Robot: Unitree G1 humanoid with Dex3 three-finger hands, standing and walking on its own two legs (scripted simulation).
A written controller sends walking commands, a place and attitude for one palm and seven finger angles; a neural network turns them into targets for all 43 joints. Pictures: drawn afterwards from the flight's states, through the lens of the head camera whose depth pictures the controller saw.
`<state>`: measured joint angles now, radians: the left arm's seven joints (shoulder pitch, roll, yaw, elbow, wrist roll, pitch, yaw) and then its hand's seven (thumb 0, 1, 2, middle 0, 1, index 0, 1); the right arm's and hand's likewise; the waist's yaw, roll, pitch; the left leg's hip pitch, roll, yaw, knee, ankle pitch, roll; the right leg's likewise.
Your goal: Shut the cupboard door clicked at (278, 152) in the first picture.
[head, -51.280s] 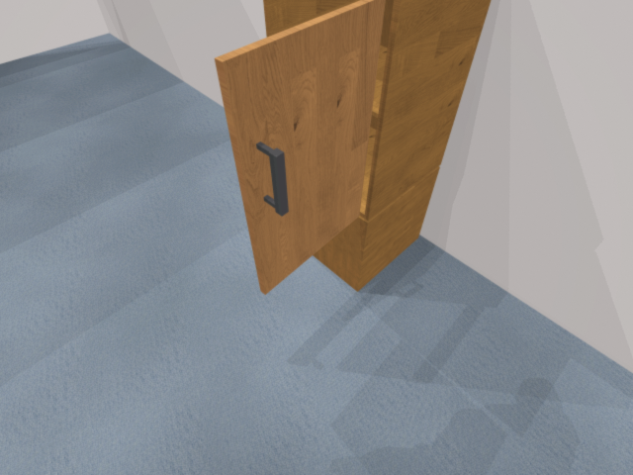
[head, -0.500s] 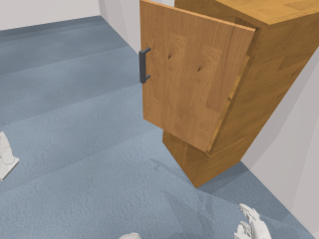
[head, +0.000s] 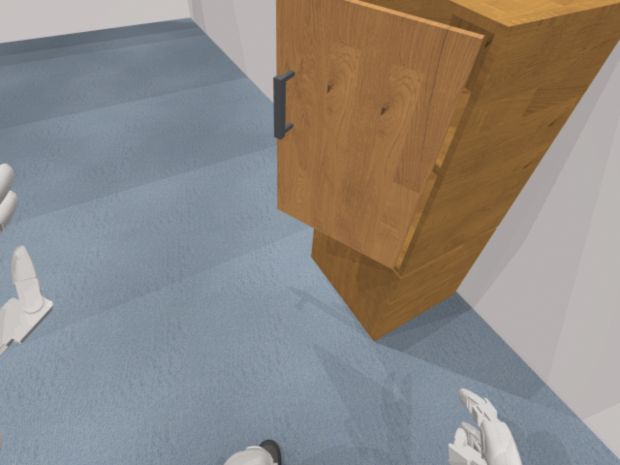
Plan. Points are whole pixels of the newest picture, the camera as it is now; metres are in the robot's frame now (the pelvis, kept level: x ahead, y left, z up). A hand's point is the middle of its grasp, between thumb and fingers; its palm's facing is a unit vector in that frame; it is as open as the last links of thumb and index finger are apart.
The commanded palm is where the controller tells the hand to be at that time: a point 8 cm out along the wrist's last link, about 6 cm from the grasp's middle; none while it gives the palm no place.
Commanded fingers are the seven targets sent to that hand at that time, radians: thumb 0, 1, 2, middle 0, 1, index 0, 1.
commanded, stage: step back with the hand held close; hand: left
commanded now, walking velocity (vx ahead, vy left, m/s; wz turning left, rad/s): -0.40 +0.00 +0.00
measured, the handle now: (284, 105) +0.81 +0.13 +0.04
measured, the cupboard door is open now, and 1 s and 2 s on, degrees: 26 26 26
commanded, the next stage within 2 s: stop stepping back and stand still in 0.24 s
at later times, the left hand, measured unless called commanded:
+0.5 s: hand out of the picture +0.12 +0.28 +0.19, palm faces +0.29 -0.83 -0.47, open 7.4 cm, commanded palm +0.07 +0.33 +0.19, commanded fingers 0.00 0.90 0.90 -0.20 -0.30 -0.20 -0.30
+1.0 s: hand out of the picture +0.09 +0.31 +0.18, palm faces +0.35 -0.81 -0.47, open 7.4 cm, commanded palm +0.05 +0.35 +0.19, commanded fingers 0.00 0.90 0.90 -0.20 -0.30 -0.20 -0.30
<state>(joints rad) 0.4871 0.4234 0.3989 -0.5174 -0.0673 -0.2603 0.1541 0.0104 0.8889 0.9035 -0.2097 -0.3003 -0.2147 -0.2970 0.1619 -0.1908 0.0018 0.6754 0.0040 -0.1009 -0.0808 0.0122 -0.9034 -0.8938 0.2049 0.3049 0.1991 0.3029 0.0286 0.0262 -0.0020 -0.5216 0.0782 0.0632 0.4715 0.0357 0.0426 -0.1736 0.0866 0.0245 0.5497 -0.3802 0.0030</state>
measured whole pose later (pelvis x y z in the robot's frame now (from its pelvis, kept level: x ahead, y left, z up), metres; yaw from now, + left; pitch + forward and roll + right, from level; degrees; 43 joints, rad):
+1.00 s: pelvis -0.11 +0.06 +0.01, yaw -4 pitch +0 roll -2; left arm 0.62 0.44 0.40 -0.51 -0.06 -0.16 0.16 0.01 0.89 0.90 -0.21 -0.30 -0.22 -0.30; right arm 0.30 -0.20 0.02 0.65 -0.01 -0.04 -0.07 0.01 -0.90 -0.89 0.21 0.31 0.20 0.30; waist -0.03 0.03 -0.06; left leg -0.40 0.00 0.03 0.58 -0.23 0.00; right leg -0.17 0.08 -0.05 0.48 -0.31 -0.05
